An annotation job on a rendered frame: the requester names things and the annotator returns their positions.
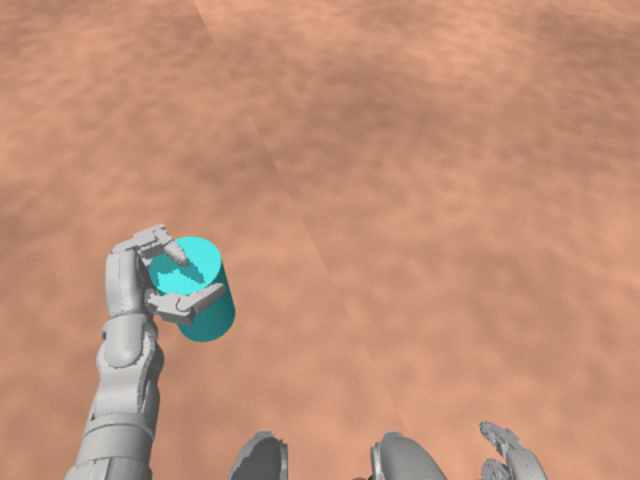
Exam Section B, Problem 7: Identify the right robot hand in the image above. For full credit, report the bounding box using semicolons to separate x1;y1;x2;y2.
476;421;548;480

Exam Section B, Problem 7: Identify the can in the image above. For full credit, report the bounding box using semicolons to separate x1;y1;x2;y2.
149;236;235;342

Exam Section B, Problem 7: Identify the left robot hand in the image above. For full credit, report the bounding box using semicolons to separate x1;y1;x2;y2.
105;224;226;326

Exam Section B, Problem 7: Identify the left robot arm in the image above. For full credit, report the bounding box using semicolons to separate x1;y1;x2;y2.
64;313;164;480

